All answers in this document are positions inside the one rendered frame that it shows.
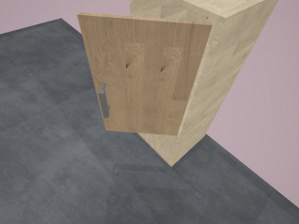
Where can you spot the cupboard door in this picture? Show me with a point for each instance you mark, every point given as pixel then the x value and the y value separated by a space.
pixel 149 66

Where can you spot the handle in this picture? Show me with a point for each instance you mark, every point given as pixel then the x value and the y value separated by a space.
pixel 103 101

